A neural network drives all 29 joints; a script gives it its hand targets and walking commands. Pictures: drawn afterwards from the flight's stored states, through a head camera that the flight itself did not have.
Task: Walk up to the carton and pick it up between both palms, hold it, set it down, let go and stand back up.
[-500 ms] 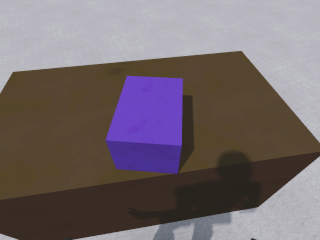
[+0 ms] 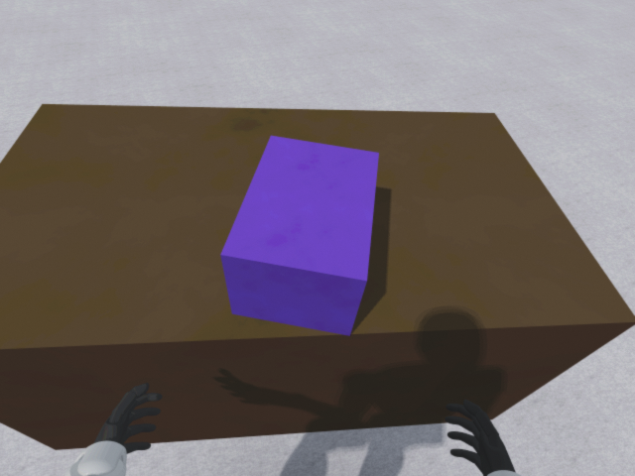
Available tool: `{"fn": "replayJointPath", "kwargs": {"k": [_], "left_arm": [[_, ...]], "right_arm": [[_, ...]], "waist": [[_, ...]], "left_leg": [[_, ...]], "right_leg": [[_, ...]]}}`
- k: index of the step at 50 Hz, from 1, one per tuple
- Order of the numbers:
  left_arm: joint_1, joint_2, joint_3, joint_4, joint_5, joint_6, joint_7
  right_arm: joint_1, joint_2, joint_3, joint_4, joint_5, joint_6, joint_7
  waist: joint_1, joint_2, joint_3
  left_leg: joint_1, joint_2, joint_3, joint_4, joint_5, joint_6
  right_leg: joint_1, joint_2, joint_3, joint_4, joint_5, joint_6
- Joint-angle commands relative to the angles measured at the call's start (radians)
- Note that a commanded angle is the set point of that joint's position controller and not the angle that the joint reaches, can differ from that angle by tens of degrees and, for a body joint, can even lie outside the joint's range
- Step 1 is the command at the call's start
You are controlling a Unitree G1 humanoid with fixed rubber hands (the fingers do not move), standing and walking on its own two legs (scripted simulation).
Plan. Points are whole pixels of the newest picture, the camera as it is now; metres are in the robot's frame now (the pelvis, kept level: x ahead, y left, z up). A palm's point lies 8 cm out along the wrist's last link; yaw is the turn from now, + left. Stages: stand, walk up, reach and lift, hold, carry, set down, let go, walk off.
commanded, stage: reach and lift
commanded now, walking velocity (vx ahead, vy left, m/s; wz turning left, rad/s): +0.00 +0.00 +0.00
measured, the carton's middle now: (308, 230) +0.51 +0.00 -0.04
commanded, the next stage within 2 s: none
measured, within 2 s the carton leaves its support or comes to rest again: neither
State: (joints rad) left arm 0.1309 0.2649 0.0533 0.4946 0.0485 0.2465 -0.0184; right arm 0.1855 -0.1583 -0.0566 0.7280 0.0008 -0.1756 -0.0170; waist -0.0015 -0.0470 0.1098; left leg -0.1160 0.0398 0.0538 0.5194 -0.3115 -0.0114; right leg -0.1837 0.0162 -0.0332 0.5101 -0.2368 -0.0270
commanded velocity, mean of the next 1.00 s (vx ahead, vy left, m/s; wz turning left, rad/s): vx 0.00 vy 0.00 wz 0.00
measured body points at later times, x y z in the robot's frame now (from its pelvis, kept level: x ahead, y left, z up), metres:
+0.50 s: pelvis +0.01 +0.01 +0.01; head +0.01 +0.02 +0.46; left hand +0.22 +0.25 -0.05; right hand +0.18 -0.21 -0.06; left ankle -0.01 +0.12 -0.73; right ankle +0.03 -0.10 -0.74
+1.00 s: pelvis +0.02 +0.02 +0.00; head +0.01 +0.03 +0.45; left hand +0.25 +0.25 -0.02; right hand +0.23 -0.17 -0.03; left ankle -0.01 +0.12 -0.73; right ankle +0.03 -0.10 -0.73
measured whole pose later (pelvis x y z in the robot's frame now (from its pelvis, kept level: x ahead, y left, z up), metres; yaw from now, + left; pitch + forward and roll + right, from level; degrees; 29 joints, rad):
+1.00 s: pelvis +0.02 +0.02 +0.00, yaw +1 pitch -4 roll -2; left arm 0.10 0.30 -0.09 0.57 -0.19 -0.34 -0.10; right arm 0.14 -0.05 -0.03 0.66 0.14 -0.45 -0.12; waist 0.00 0.02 0.04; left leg -0.10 0.03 0.04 0.51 -0.34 0.01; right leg -0.13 0.01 -0.05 0.43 -0.23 0.00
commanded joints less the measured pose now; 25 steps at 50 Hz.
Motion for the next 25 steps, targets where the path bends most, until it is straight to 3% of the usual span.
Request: {"fn": "replayJointPath", "kwargs": {"k": [1,9,13,19,25], "left_arm": [[-0.111,0.122,0.012,-0.136,-0.03,-0.085,0.01],[-0.051,0.135,-0.01,-0.089,-0.11,-0.21,0.002],[-0.044,0.14,-0.014,-0.056,-0.131,-0.254,-0.005],[-0.092,0.145,-0.031,-0.074,-0.155,-0.329,-0.019],[-0.078,0.155,-0.037,-0.061,-0.167,-0.402,-0.04]], "right_arm": [[-0.017,-0.048,-0.044,-0.135,-0.022,-0.019,-0.009],[-0.012,-0.035,-0.058,-0.202,-0.027,-0.078,-0.018],[-0.006,-0.011,-0.037,-0.225,-0.023,-0.087,-0.028],[-0.008,0.012,-0.021,-0.227,0.019,-0.113,-0.039],[-0.019,0.026,-0.004,-0.225,0.055,-0.157,-0.061]], "waist": [[-0.026,0.126,-0.056],[-0.007,0.056,-0.101],[0.005,0.023,-0.073],[0.004,0.086,-0.112],[-0.003,0.088,-0.126]], "left_leg": [[-0.201,0.005,0.034,-0.174,-0.037,0.038],[-0.107,-0.007,0.018,-0.18,0.111,0.014],[-0.087,-0.017,0.023,-0.195,0.107,0.016],[-0.064,-0.017,0.013,-0.188,0.154,0.0],[-0.025,-0.022,-0.005,-0.163,0.23,-0.013]], "right_leg": [[0.182,-0.008,0.048,-0.086,0.013,-0.005],[0.16,0.0,0.04,-0.131,0.089,-0.007],[0.141,-0.009,0.051,-0.164,0.069,-0.007],[0.153,-0.02,0.061,-0.173,0.101,-0.013],[0.161,-0.026,0.064,-0.175,0.166,-0.015]]}}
